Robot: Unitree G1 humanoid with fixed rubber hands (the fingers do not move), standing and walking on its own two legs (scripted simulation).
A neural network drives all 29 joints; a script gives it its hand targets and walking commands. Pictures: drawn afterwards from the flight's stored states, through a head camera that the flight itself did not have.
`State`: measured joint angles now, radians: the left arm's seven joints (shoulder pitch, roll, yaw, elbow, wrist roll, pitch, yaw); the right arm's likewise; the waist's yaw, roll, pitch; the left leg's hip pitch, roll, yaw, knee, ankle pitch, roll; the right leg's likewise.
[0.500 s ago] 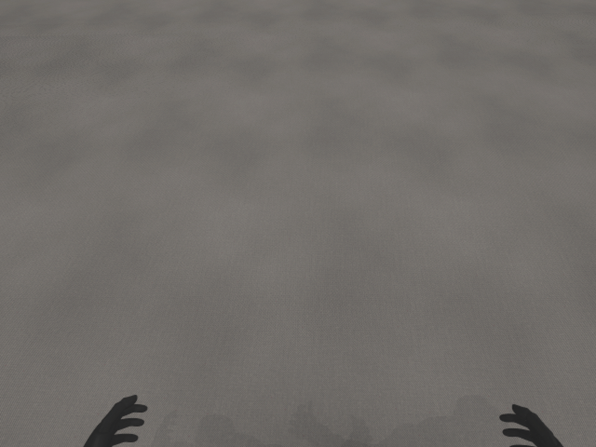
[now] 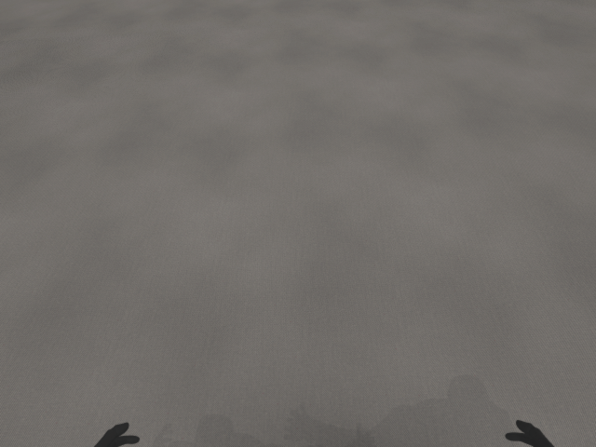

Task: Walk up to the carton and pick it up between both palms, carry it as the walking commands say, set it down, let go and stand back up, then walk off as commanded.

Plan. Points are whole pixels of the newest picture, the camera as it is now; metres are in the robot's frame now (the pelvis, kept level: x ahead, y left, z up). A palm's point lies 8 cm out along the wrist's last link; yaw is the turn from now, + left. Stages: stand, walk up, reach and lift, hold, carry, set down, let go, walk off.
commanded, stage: walk up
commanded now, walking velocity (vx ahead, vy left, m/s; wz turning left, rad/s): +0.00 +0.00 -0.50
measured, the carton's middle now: out of the picture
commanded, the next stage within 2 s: none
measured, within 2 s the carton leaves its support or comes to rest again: neither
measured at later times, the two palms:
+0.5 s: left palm (141, 443) +0.14 +0.26 -0.11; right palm out of the picture +0.00 -0.28 -0.11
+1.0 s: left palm (212, 407) +0.19 +0.17 -0.09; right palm out of the picture -0.14 -0.27 -0.13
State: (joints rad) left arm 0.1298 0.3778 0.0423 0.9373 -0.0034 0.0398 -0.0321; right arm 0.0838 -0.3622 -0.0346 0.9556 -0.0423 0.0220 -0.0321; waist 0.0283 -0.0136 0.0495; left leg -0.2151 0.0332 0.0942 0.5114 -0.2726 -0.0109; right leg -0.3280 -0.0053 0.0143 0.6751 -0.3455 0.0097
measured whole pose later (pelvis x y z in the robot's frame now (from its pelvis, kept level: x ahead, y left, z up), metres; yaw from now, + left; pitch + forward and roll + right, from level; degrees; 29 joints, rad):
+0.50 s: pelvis -0.03 +0.01 +0.00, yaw -15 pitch +1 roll +1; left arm 0.17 0.31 0.07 0.83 0.01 0.05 -0.01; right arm 0.13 -0.28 -0.04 0.91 -0.02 0.02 -0.03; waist 0.01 -0.03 0.07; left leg -0.21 0.01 0.04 0.47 -0.33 -0.04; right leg -0.36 0.09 0.17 0.44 -0.09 -0.01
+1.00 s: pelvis -0.06 +0.00 +0.00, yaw -33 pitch +0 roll +1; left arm 0.14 0.27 0.06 0.79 0.02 0.04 -0.01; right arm 0.20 -0.30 -0.06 0.84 -0.02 0.05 -0.01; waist -0.02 0.03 0.11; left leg -0.43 0.09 0.08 1.01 -0.47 -0.08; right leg -0.27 -0.02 -0.03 0.54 -0.27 -0.02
